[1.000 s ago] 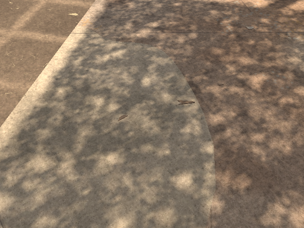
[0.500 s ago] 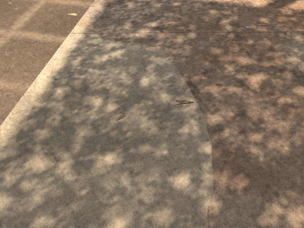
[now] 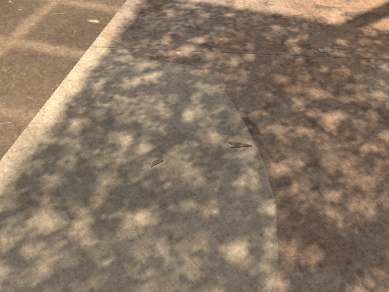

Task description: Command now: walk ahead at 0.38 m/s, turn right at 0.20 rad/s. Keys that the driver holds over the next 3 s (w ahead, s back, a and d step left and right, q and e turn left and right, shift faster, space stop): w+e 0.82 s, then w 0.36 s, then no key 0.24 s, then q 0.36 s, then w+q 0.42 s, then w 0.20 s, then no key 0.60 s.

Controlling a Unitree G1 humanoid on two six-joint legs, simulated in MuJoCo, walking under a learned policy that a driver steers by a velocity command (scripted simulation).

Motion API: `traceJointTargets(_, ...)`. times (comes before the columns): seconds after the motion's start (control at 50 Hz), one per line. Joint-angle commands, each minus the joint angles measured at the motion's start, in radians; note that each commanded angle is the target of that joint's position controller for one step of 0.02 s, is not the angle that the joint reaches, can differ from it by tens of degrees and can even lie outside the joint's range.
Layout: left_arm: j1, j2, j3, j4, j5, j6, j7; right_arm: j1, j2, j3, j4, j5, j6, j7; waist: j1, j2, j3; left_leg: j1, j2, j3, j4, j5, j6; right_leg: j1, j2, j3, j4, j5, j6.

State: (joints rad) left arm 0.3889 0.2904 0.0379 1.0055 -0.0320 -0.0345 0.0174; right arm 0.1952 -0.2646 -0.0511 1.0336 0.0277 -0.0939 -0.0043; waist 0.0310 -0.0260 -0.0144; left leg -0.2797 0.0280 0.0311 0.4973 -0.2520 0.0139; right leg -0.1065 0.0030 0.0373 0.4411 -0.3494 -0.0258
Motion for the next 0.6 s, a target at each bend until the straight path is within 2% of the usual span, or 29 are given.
traceJointTargets(0.02, -0.120, -0.033, -0.023, -0.135, 0.015, -0.036, -0.009, 0.383, -0.253, -0.059, 0.049, -0.016, -0.003, -0.010, -0.173, 0.333, -0.047, 0.521, 0.355, -0.563, -0.279, -0.248, 0.149, -0.610, 0.061, -0.017, 0.486, -0.195, -0.028)
traceJointTargets(0.04, -0.119, 0.038, -0.003, -0.140, -0.015, -0.048, -0.006, 0.351, -0.210, -0.046, 0.053, -0.038, -0.020, -0.001, -0.151, 0.240, -0.015, 0.424, 0.421, -0.732, -0.346, -0.467, 0.229, -0.666, 0.026, 0.101, 0.683, -0.210, -0.043)
traceJointTargets(0.06, -0.120, 0.086, 0.009, -0.143, -0.033, -0.054, -0.009, 0.242, -0.149, -0.027, 0.016, -0.027, -0.033, 0.003, -0.106, 0.175, 0.089, 0.358, 0.388, -0.628, -0.360, -0.482, 0.198, -0.730, -0.026, 0.136, 0.741, -0.110, -0.065)
traceJointTargets(0.08, -0.105, 0.092, 0.014, -0.129, -0.028, -0.055, -0.012, 0.163, -0.109, -0.014, -0.008, -0.017, -0.039, 0.008, -0.075, 0.163, 0.121, 0.318, 0.331, -0.497, -0.370, -0.368, 0.151, -0.716, -0.055, 0.132, 0.738, -0.014, -0.068)
traceJointTargets(0.1, -0.097, 0.084, 0.020, -0.117, -0.015, -0.054, -0.010, 0.116, -0.090, -0.006, -0.022, -0.016, -0.039, 0.011, -0.055, 0.149, 0.131, 0.291, 0.289, -0.376, -0.375, -0.214, 0.113, -0.691, -0.073, 0.135, 0.703, 0.062, -0.064)
traceJointTargets(0.14, -0.100, 0.064, 0.025, -0.109, -0.006, -0.043, -0.022, 0.130, -0.060, 0.002, -0.017, -0.033, -0.033, 0.009, -0.052, 0.151, 0.119, 0.266, 0.213, -0.172, -0.364, 0.052, 0.064, -0.630, -0.091, 0.101, 0.662, 0.177, -0.051)
traceJointTargets(0.18, -0.118, 0.032, 0.024, -0.119, -0.005, -0.031, -0.033, 0.174, -0.068, 0.002, -0.008, -0.046, -0.032, 0.001, -0.059, 0.119, 0.103, 0.269, 0.196, -0.079, -0.360, 0.208, 0.079, -0.643, -0.092, 0.079, 0.658, 0.240, -0.029)
traceJointTargets(0.24, -0.223, 0.009, 0.018, -0.182, -0.003, -0.025, -0.037, 0.170, -0.093, 0.000, -0.021, -0.053, -0.026, -0.014, -0.067, 0.089, 0.133, 0.243, 0.198, -0.003, -0.387, 0.307, 0.101, -0.678, -0.092, 0.061, 0.524, 0.321, -0.002)
traceJointTargets(0.3, -0.335, -0.012, 0.006, -0.240, 0.006, -0.027, -0.051, 0.185, -0.111, 0.000, -0.034, -0.044, -0.020, -0.027, -0.091, 0.083, 0.152, 0.235, 0.194, 0.079, -0.407, 0.351, 0.097, -0.634, -0.088, -0.021, 0.347, 0.405, 0.001)
traceJointTargets(0.38, -0.440, -0.028, -0.004, -0.308, 0.006, -0.030, -0.082, 0.249, -0.126, -0.007, -0.028, -0.028, 0.002, -0.031, -0.105, 0.063, 0.170, 0.350, 0.233, 0.145, -0.343, 0.509, 0.097, -0.629, -0.070, -0.093, 0.224, 0.364, -0.041)
traceJointTargets(0.4, -0.442, -0.021, 0.000, -0.321, 0.004, -0.032, -0.090, 0.240, -0.137, -0.010, -0.036, -0.027, 0.009, -0.032, -0.088, 0.073, 0.157, 0.375, 0.241, 0.163, -0.303, 0.637, 0.093, -0.597, -0.053, -0.114, 0.205, 0.331, -0.059)
traceJointTargets(0.44, -0.395, 0.018, 0.020, -0.331, 0.002, -0.028, -0.100, 0.213, -0.169, -0.020, -0.060, -0.028, 0.024, -0.040, -0.033, 0.122, 0.083, 0.419, 0.254, 0.189, -0.162, 1.010, 0.083, -0.475, 0.009, -0.168, 0.213, 0.247, -0.101)
traceJointTargets(0.46, -0.309, 0.053, 0.038, -0.318, 0.000, -0.024, -0.101, 0.194, -0.184, -0.026, -0.075, -0.031, 0.034, -0.044, 0.022, 0.147, 0.023, 0.417, 0.256, 0.196, -0.029, 1.143, 0.078, -0.365, 0.045, -0.183, 0.223, 0.203, -0.125)
traceJointTargets(0.48, -0.178, 0.107, 0.066, -0.289, -0.002, -0.021, -0.097, 0.174, -0.198, -0.030, -0.091, -0.030, 0.040, -0.045, 0.091, 0.149, -0.058, 0.362, 0.246, 0.192, 0.152, 1.150, 0.068, -0.176, 0.075, -0.174, 0.186, 0.211, -0.158)
traceJointTargets(0.5, -0.017, 0.168, 0.101, -0.251, -0.001, -0.012, -0.077, 0.157, -0.200, -0.028, -0.112, -0.027, 0.036, -0.043, 0.176, 0.100, -0.131, 0.169, 0.199, 0.192, 0.413, 0.934, 0.033, 0.111, 0.048, -0.070, 0.110, 0.229, -0.200)
traceJointTargets(0.52, 0.018, 0.257, 0.115, -0.241, 0.003, -0.003, -0.054, 0.253, -0.041, 0.015, -0.157, -0.061, 0.009, -0.018, 0.068, -0.187, -0.224, -0.278, 0.015, 0.156, 0.811, -0.114, -0.022, 0.481, -0.223, 0.418, 0.101, 0.170, -0.348)
traceJointTargets(0.54, 0.031, 0.234, 0.104, -0.265, 0.017, -0.015, -0.051, 0.216, -0.067, 0.019, -0.197, -0.019, -0.044, 0.000, 0.080, -0.147, -0.391, -0.440, -0.089, -0.100, 1.011, -0.341, -0.017, 0.583, -0.364, 0.857, -0.116, -0.002, -0.473)
traceJointTargets(0.56, 0.002, 0.171, 0.089, -0.255, 0.027, -0.029, -0.049, 0.074, -0.140, -0.004, -0.240, 0.019, -0.074, 0.008, 0.109, -0.072, -0.237, -0.547, -0.021, -0.157, 0.993, -0.244, 0.016, 0.488, -0.321, 0.723, -0.171, 0.026, -0.393)
traceJointTargets(0.58, -0.073, 0.134, 0.078, -0.264, 0.020, -0.042, -0.050, 0.040, -0.141, -0.002, -0.262, 0.022, -0.085, 0.004, 0.056, 0.007, -0.116, -0.528, 0.026, -0.147, 0.894, -0.144, 0.031, 0.317, -0.276, 0.568, -0.179, 0.116, -0.346)
traceJointTargets(0.6, -0.154, 0.106, 0.069, -0.284, 0.018, -0.049, -0.054, 0.048, -0.137, -0.008, -0.247, 0.003, -0.081, -0.006, 0.000, 0.079, -0.050, -0.458, 0.062, -0.137, 0.805, -0.101, 0.022, 0.155, -0.227, 0.459, -0.192, 0.225, -0.311)
